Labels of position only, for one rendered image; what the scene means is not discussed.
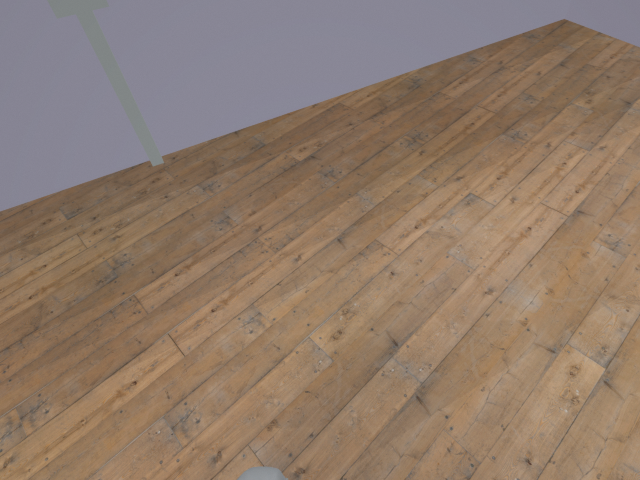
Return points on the panel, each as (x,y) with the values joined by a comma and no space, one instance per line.
(84,12)

